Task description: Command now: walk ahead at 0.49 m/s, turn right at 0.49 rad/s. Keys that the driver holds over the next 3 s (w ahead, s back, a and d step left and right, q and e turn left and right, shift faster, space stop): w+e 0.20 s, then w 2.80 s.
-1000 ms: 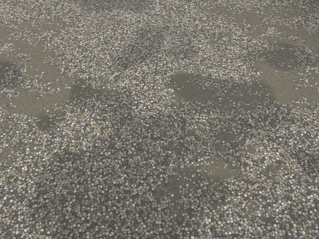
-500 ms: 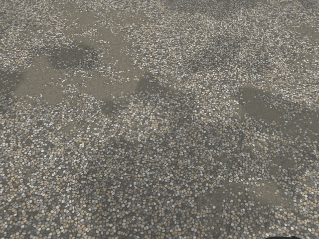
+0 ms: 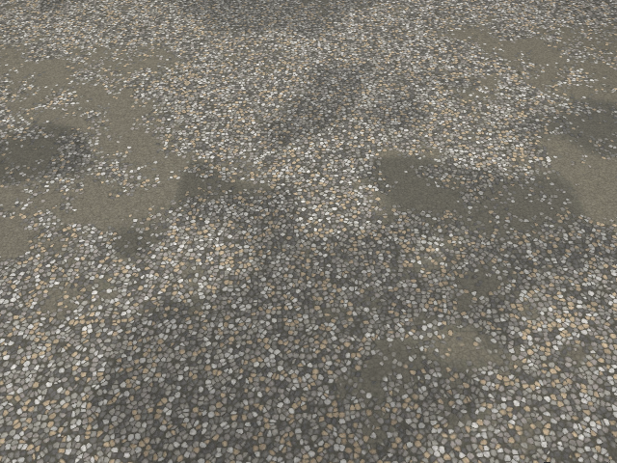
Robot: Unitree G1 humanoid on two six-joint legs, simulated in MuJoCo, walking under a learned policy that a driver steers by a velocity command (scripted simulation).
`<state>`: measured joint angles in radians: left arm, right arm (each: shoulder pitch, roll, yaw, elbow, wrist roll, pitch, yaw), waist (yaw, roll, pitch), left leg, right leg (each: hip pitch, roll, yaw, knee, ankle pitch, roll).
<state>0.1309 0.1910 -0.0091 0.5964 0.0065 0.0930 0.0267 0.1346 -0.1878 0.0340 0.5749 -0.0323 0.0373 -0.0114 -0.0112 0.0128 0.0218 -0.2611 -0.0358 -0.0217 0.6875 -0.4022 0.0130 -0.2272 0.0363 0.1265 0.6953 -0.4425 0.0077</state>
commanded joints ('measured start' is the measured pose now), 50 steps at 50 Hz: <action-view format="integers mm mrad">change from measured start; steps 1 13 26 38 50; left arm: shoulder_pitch -56 -90 -94 -80 -78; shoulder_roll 83 78 57 57 57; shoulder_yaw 24 14 -2 -8 -11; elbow -93 -105 -94 -79 -73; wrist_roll -3 -7 -11 -6 -3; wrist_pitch -9 -8 -19 -25 -28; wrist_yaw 1 -7 -8 1 5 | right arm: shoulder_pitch -77 -70 -32 -5 8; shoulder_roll -72 -48 -54 -55 -54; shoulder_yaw -28 -34 -33 -30 -24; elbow -105 -119 -81 -68 -69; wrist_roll -1 -5 7 5 7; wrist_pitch -22 -30 -34 -26 -21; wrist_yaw -4 14 -2 -4 -2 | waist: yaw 8 24 29 26 24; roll -16 -44 -13 -22 -15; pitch -98 -135 -95 -97 -88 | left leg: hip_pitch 103 171 203 207 190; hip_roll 39 66 107 105 111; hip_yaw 6 102 120 127 125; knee -55 -32 -65 -63 -72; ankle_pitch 434 320 267 267 263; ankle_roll -18 -30 -15 -10 -4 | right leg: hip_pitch -59 -155 -190 -178 -172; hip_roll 12 21 27 27 27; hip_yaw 25 113 98 92 75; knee -74 -87 -106 -106 -103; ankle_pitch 351 453 405 446 419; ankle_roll -42 -69 -67 -66 -59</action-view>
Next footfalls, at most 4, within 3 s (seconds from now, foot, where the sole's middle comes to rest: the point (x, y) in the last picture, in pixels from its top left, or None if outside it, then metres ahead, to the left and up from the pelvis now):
none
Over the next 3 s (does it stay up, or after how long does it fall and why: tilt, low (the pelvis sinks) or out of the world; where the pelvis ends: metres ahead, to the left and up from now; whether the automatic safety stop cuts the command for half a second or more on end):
stays up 0.00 0.00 0.00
